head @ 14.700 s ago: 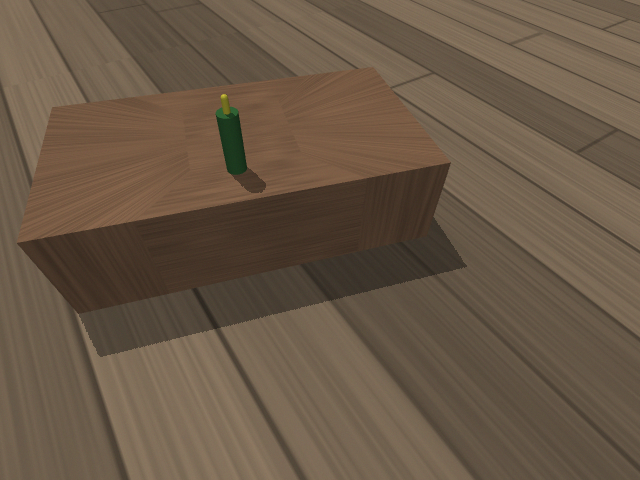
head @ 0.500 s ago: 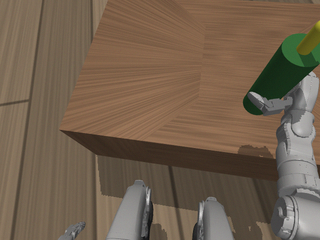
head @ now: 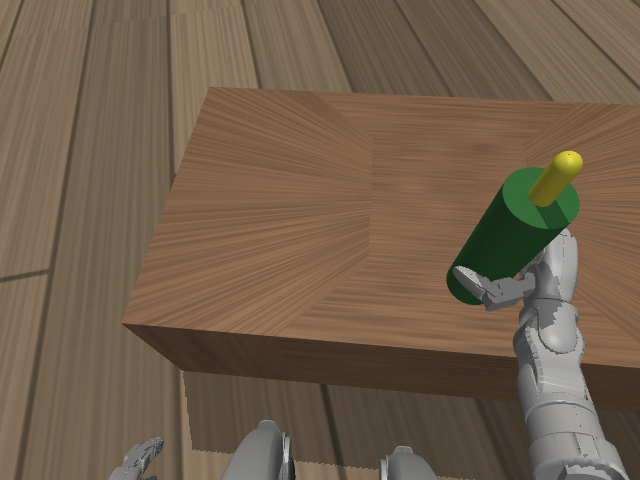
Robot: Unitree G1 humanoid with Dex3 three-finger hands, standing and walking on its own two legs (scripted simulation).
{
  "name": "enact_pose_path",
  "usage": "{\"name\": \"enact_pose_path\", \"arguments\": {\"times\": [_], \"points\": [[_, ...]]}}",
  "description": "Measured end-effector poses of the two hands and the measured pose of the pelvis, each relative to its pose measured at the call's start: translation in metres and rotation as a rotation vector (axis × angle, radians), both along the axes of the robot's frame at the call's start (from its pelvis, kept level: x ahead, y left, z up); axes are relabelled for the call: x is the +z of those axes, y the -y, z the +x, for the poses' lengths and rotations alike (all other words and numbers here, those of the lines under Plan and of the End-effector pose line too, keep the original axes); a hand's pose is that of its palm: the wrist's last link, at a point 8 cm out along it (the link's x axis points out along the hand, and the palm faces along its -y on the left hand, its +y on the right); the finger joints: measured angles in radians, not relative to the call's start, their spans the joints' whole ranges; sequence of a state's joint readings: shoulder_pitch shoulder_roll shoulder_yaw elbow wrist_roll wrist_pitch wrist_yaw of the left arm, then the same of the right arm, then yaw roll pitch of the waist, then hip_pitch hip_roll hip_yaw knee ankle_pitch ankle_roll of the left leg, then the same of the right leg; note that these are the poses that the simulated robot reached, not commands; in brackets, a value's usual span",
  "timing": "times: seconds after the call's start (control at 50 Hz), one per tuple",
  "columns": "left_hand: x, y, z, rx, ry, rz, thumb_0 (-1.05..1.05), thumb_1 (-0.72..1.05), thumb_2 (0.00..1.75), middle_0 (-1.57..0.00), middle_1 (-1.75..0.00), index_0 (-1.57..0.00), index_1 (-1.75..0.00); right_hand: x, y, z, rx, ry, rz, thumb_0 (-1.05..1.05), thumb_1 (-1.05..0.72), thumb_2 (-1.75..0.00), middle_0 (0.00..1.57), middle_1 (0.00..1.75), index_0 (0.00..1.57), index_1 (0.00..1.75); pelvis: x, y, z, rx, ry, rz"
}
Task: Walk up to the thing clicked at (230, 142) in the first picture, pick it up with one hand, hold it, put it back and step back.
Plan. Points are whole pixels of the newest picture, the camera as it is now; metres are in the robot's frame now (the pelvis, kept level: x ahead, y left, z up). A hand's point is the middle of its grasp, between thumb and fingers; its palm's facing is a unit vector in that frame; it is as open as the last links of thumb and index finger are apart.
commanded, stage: lift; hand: right
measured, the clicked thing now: (508, 236) +0.39 -0.17 +0.09
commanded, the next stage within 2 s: hold in 0.68 s
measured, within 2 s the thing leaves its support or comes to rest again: neither
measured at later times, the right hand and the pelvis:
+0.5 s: hand (503, 255) +0.37 -0.17 +0.07, palm faces +0.18 +0.98 -0.02, open 10.0 cm; pelvis +0.01 +0.00 +0.03, yaw +0 degrees
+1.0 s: hand (516, 257) +0.36 -0.17 +0.09, palm faces +0.17 +0.98 -0.02, open 10.0 cm; pelvis +0.02 +0.00 +0.04, yaw +0 degrees
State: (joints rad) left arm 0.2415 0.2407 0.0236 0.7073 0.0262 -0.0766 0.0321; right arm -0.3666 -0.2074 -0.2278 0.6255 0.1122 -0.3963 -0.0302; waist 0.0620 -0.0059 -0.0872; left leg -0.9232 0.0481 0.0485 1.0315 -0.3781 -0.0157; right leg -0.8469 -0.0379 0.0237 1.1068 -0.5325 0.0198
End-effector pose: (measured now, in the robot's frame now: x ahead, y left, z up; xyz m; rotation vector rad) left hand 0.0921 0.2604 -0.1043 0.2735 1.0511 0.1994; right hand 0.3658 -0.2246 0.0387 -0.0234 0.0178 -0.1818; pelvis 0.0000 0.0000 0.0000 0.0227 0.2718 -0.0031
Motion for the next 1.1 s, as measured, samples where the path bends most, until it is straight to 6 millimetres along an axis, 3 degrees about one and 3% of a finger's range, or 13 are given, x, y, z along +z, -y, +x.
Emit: {"name": "enact_pose_path", "arguments": {"times": [0.48,1.1], "points": [[0.026,0.007,0.017,0.006,0.042,-0.025,0.0,0.9,0.9,-0.19,-0.3,-0.18,-0.3,0.034,-0.008,-0.023,0.005,0.017,0.006,-0.04,0.5,-1.07,0.74,1.11,0.8,1.16,0.029,-0.004,0.014,0.002,0.09,-0.005],[0.043,0.019,0.036,-0.008,0.079,-0.031,0.01,0.89,0.91,-0.2,-0.31,-0.19,-0.31,0.051,-0.002,-0.034,0.004,0.016,0.008,-0.04,0.5,-1.07,0.75,1.1,0.8,1.15,0.043,0.005,0.022,0.002,0.139,-0.003]]}}
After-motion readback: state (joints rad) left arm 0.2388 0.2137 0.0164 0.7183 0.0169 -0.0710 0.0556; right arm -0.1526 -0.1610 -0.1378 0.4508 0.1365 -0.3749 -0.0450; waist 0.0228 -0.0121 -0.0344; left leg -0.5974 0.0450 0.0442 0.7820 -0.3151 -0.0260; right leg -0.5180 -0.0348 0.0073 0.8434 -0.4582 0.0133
